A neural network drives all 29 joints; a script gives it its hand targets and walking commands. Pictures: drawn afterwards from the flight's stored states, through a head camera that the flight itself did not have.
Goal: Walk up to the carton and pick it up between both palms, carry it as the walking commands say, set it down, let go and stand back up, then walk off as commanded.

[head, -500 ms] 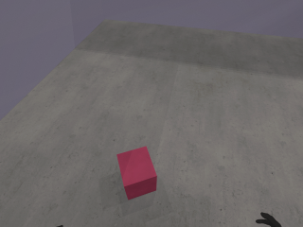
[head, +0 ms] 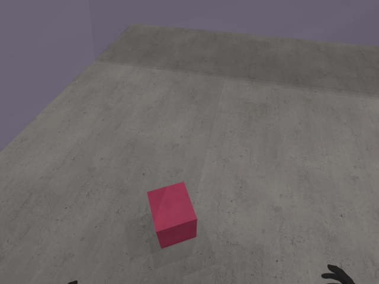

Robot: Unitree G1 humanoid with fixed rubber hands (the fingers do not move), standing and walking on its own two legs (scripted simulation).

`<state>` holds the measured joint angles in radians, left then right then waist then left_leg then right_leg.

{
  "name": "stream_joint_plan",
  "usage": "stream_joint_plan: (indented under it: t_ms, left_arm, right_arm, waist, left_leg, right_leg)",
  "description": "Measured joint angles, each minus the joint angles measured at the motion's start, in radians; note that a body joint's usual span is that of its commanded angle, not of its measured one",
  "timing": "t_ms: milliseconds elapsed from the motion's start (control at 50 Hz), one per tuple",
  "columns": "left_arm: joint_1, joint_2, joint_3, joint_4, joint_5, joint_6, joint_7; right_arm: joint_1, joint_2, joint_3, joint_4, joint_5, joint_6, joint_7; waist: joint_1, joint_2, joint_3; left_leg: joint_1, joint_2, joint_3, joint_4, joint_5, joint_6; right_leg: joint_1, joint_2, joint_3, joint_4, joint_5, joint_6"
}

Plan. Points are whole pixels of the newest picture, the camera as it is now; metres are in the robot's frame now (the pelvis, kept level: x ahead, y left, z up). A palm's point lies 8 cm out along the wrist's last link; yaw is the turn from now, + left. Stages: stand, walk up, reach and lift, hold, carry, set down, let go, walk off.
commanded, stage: walk off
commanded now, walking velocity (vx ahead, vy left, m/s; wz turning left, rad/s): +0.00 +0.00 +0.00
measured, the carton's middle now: (172, 215) +0.54 +0.11 -0.66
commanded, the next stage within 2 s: none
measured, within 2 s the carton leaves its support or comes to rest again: neither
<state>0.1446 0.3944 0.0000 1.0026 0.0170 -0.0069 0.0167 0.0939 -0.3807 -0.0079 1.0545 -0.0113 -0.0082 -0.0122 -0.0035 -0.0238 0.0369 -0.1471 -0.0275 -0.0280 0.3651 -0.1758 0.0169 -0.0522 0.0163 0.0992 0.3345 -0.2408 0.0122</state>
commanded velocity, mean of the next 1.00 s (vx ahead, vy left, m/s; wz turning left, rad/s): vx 0.00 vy -0.20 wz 0.00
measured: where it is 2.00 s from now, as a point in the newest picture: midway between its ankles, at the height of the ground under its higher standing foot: outside the picture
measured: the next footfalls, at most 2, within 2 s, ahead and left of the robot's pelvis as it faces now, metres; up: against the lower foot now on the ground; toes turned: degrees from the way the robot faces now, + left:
left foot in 0.72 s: +0.00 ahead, +0.00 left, +0.00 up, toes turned +12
right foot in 1.10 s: +0.07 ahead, -0.35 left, +0.00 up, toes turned +3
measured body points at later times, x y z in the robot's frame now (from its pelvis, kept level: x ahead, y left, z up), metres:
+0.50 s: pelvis -0.01 -0.08 -0.01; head +0.01 -0.08 +0.44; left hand -0.03 +0.21 -0.15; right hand +0.07 -0.37 -0.14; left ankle -0.05 +0.06 -0.68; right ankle -0.03 -0.14 -0.75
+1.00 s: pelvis -0.01 -0.15 +0.00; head +0.02 -0.13 +0.44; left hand +0.03 +0.12 -0.16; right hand +0.02 -0.44 -0.14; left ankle -0.04 +0.00 -0.75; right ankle +0.01 -0.33 -0.69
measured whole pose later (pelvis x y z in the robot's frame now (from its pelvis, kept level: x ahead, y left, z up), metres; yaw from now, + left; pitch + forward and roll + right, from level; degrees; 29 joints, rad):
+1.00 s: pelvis -0.01 -0.15 +0.00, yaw +6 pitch -1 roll -2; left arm 0.21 0.29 0.05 0.95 0.03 0.10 -0.02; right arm 0.29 -0.25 -0.05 1.04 -0.04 0.03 -0.06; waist -0.04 -0.01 0.07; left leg -0.18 0.14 0.05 0.47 -0.27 -0.06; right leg -0.41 -0.04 0.04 0.88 -0.38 0.10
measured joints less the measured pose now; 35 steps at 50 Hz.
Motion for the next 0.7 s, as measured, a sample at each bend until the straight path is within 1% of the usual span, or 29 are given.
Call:
stream_joint_plan:
  t_ms: [60,160,220,300,320,340,360,380,420,440,480,520,580,660,700]
  left_arm:
    - [0.000,0.001,-0.001,0.006,-0.004,0.005,0.002]
    - [0.030,-0.015,-0.005,0.032,-0.007,0.053,0.018]
    - [0.060,-0.023,-0.001,0.042,-0.002,0.067,0.019]
    - [0.106,-0.030,0.012,0.038,0.009,0.072,0.012]
    - [0.117,-0.032,0.015,0.035,0.012,0.072,0.009]
    - [0.126,-0.036,0.018,0.032,0.015,0.072,0.007]
    - [0.135,-0.043,0.020,0.028,0.016,0.072,0.005]
    - [0.142,-0.048,0.021,0.023,0.015,0.073,0.003]
    - [0.149,-0.061,0.018,0.010,0.017,0.077,0.000]
    - [0.151,-0.071,0.015,0.004,0.019,0.079,0.000]
    - [0.150,-0.092,0.009,-0.006,0.019,0.079,0.004]
    - [0.145,-0.112,0.004,-0.013,0.019,0.076,0.010]
    - [0.137,-0.135,0.000,-0.017,0.018,0.072,0.018]
    - [0.137,-0.152,0.001,-0.005,0.023,0.076,0.022]
    - [0.140,-0.154,0.004,0.003,0.022,0.079,0.020]
  right_arm:
    - [0.000,0.001,0.001,-0.002,-0.002,0.001,0.003]
    - [0.015,0.033,0.011,-0.017,-0.011,0.025,0.007]
    - [0.030,0.050,0.008,-0.019,-0.013,0.034,-0.001]
    - [0.046,0.051,-0.007,-0.017,-0.015,0.047,-0.014]
    - [0.050,0.048,-0.012,-0.016,-0.016,0.051,-0.017]
    - [0.053,0.044,-0.017,-0.015,-0.015,0.055,-0.019]
    - [0.057,0.039,-0.020,-0.014,-0.012,0.060,-0.022]
    - [0.062,0.037,-0.022,-0.014,-0.009,0.064,-0.027]
    - [0.067,0.040,-0.026,-0.013,-0.007,0.070,-0.040]
    - [0.069,0.042,-0.028,-0.012,-0.007,0.071,-0.045]
    - [0.069,0.047,-0.031,-0.011,-0.011,0.070,-0.049]
    - [0.070,0.057,-0.032,-0.010,-0.013,0.068,-0.050]
    - [0.066,0.081,-0.025,-0.017,-0.010,0.069,-0.052]
    - [0.053,0.123,-0.011,-0.035,0.003,0.066,-0.063]
    - [0.052,0.144,-0.006,-0.041,0.005,0.059,-0.070]
  waist:
    - [-0.003,-0.001,-0.001]
    - [-0.022,-0.007,-0.009]
    - [-0.028,-0.007,-0.008]
    - [-0.022,0.005,-0.003]
    - [-0.020,0.011,-0.002]
    - [-0.018,0.023,0.000]
    - [-0.016,0.036,0.002]
    - [-0.013,0.043,0.002]
    - [-0.002,0.040,0.005]
    - [0.003,0.039,0.008]
    - [0.012,0.037,0.014]
    - [0.018,0.035,0.019]
    - [0.025,0.027,0.024]
    - [0.029,0.008,0.027]
    - [0.026,-0.002,0.026]
  left_leg:
    - [0.000,-0.002,-0.001,-0.004,0.003,0.000]
    - [-0.019,-0.001,-0.015,0.003,0.004,-0.008]
    - [-0.045,0.007,-0.028,0.027,-0.004,-0.019]
    - [-0.088,0.029,-0.041,0.080,-0.025,-0.044]
    - [-0.100,0.037,-0.046,0.097,-0.032,-0.052]
    - [-0.113,0.049,-0.056,0.117,-0.040,-0.062]
    - [-0.128,0.061,-0.065,0.142,-0.051,-0.059]
    - [-0.152,0.067,-0.063,0.196,-0.119,-0.053]
    - [-0.213,0.057,-0.049,0.383,-0.273,-0.039]
    - [-0.239,0.049,-0.042,0.481,-0.313,-0.032]
    - [-0.270,0.038,-0.020,0.628,-0.337,-0.024]
    - [-0.271,0.036,0.007,0.690,-0.337,-0.025]
    - [-0.234,0.043,0.048,0.646,-0.344,-0.032]
    - [-0.159,0.058,0.081,0.460,-0.334,-0.024]
    - [-0.116,0.066,0.094,0.338,-0.268,-0.014]
  right_leg:
    - [-0.003,-0.001,-0.001,0.003,-0.001,0.000]
    - [-0.027,0.002,-0.015,0.029,-0.013,-0.007]
    - [-0.054,0.012,-0.030,0.063,-0.028,-0.014]
    - [-0.106,0.016,-0.078,0.139,-0.058,-0.018]
    - [-0.113,0.021,-0.090,0.146,-0.070,-0.026]
    - [-0.115,0.034,-0.101,0.146,-0.067,-0.047]
    - [-0.114,0.049,-0.112,0.140,-0.060,-0.068]
    - [-0.112,0.057,-0.121,0.132,-0.056,-0.081]
    - [-0.107,0.061,-0.136,0.116,-0.047,-0.095]
    - [-0.104,0.061,-0.142,0.108,-0.043,-0.100]
    - [-0.098,0.063,-0.153,0.095,-0.036,-0.109]
    - [-0.092,0.067,-0.165,0.086,-0.032,-0.118]
    - [-0.085,0.077,-0.181,0.077,-0.031,-0.129]
    - [-0.088,0.097,-0.203,0.089,-0.040,-0.142]
    - [-0.096,0.110,-0.215,0.106,-0.051,-0.147]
